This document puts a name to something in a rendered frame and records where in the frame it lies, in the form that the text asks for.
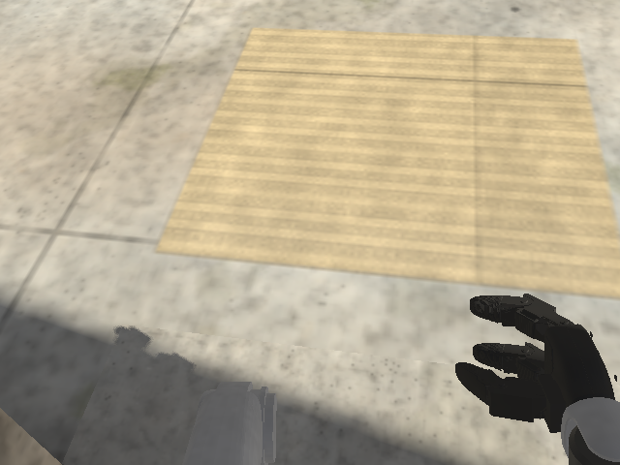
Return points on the right robot hand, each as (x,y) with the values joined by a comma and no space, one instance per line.
(568,370)

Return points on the robot right forearm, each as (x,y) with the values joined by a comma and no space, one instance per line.
(590,432)

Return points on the robot left thigh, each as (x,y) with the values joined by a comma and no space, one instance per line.
(235,425)

